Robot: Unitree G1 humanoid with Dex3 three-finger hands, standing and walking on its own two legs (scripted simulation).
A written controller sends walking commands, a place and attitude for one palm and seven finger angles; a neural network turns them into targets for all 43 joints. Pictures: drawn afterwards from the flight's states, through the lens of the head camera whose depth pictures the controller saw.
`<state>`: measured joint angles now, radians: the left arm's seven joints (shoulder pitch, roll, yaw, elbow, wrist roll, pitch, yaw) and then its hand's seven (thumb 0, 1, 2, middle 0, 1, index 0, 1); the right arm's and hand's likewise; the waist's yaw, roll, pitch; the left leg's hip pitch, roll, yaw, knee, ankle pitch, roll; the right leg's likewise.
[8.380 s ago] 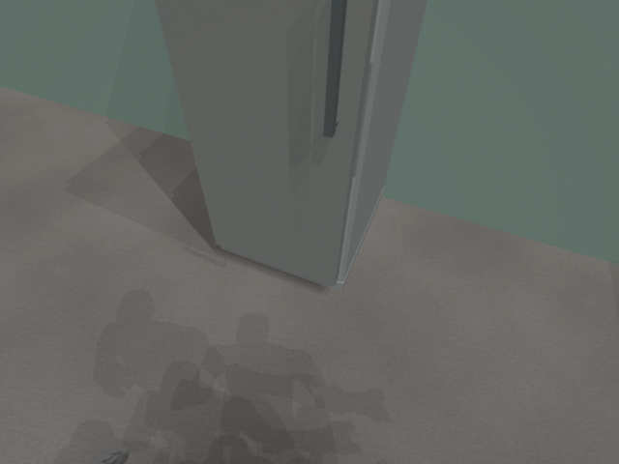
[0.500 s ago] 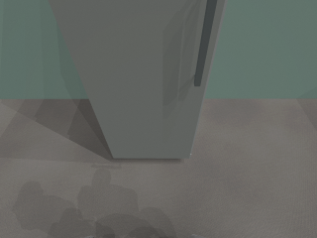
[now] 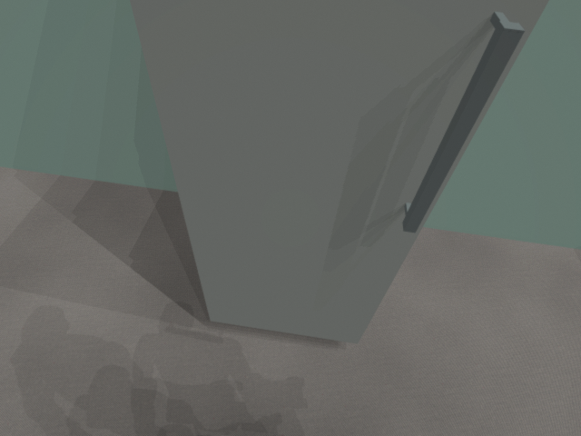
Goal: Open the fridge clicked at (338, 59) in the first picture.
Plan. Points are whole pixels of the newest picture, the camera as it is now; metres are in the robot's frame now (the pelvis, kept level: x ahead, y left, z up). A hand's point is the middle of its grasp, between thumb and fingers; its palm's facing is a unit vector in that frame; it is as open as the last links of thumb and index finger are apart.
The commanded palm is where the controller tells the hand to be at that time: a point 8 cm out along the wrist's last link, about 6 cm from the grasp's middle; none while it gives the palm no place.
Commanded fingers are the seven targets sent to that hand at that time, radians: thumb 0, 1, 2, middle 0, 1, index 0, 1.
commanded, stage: come to a stop and stand still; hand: right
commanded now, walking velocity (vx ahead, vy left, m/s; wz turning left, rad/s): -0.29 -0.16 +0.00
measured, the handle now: (444, 144) +0.50 -0.17 +0.17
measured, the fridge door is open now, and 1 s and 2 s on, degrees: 0 0 0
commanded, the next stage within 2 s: look again from close up in 1.86 s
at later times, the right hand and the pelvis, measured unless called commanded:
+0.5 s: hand out of the picture +0.00 -0.23 -0.17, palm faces +0.04 +0.98 -0.18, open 7.4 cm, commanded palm none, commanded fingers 0.00 -0.90 -0.90 0.20 0.30 0.20 0.30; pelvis -0.02 -0.05 +0.01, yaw +1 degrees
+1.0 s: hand out of the picture -0.06 -0.16 -0.17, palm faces +0.05 +0.99 -0.14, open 7.4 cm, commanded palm none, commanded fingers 0.00 -0.90 -0.90 0.20 0.30 0.20 0.30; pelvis -0.04 -0.01 +0.01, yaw +1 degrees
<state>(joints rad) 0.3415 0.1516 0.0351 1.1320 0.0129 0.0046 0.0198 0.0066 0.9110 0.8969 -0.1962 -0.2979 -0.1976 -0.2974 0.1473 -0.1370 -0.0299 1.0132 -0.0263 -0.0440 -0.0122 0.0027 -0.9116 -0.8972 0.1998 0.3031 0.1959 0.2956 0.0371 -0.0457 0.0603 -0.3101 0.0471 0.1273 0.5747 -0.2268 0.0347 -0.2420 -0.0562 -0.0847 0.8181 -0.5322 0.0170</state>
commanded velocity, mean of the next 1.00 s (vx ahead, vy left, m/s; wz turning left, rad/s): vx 0.01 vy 0.01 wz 0.00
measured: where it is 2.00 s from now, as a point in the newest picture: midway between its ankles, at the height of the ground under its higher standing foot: outside the picture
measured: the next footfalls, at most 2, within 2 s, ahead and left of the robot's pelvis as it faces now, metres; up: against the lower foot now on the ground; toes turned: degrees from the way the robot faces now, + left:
right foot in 0.24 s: +0.03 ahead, -0.13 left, +0.00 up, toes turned -3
left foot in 0.68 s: -0.04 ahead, +0.12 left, +0.00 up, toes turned +4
